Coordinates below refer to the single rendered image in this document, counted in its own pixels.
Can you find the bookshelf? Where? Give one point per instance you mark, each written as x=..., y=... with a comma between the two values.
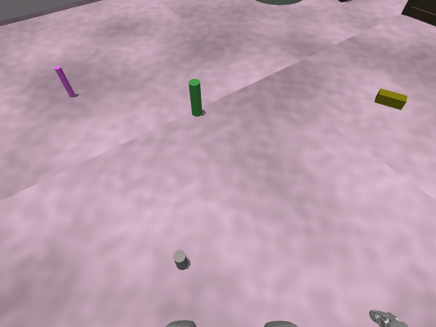
x=423, y=10

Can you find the right robot hand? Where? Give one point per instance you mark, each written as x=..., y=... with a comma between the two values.
x=386, y=319

